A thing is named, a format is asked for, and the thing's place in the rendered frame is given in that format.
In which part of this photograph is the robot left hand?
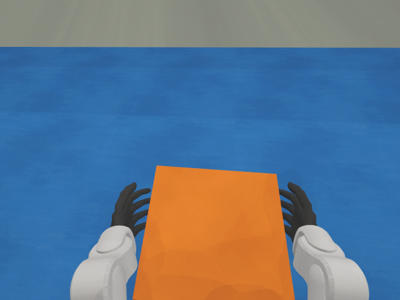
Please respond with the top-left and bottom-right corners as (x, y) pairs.
(111, 182), (151, 238)

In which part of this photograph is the left robot forearm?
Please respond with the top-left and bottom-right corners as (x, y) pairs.
(70, 226), (138, 300)

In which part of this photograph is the right robot forearm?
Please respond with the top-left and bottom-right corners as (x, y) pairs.
(292, 225), (369, 300)

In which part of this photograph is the robot right hand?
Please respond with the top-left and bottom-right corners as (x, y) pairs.
(279, 182), (317, 243)

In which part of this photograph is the carton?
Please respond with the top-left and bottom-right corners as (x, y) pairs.
(132, 166), (295, 300)

